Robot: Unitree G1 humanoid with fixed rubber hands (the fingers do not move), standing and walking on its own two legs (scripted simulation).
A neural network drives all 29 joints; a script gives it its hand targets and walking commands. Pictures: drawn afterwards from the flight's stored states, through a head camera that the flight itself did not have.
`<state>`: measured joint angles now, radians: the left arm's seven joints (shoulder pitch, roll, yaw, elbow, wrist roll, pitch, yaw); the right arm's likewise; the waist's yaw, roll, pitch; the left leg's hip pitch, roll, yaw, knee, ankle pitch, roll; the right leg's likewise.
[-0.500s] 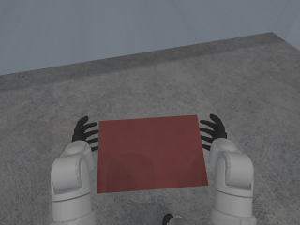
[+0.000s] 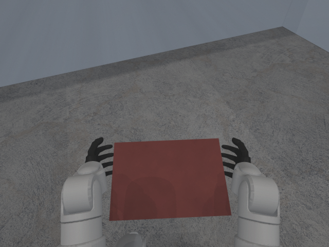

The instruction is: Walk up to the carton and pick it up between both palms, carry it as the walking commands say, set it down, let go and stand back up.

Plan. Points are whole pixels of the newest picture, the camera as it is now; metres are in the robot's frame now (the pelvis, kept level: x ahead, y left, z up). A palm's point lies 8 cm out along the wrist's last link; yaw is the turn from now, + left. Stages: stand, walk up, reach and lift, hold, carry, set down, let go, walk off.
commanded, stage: carry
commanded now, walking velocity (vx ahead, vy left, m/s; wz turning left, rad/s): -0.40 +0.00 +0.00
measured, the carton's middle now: (168, 182) +0.29 -0.02 -0.03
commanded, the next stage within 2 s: none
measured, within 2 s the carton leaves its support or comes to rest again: neither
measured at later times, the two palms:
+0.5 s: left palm out of the picture -0.01 +0.20 +0.07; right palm out of the picture +0.02 -0.13 +0.08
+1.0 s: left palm out of the picture -0.22 +0.13 +0.09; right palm out of the picture -0.24 -0.20 +0.08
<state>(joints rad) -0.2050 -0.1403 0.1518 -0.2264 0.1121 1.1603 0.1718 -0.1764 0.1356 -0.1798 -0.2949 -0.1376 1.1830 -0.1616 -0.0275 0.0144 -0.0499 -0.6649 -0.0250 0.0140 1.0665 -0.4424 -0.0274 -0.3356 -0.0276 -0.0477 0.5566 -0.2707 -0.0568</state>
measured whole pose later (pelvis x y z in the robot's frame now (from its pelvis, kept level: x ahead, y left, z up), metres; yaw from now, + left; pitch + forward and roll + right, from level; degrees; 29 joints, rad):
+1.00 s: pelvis -0.51 -0.02 +0.00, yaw +1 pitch +4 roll +4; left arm -0.24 -0.15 0.20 -0.27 0.14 1.13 0.12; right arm -0.23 0.14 -0.15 -0.34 -0.11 1.17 -0.22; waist -0.04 0.00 -0.04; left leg -0.45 -0.04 0.04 1.06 -0.50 -0.06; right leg -0.47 -0.05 -0.03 0.47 -0.07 -0.05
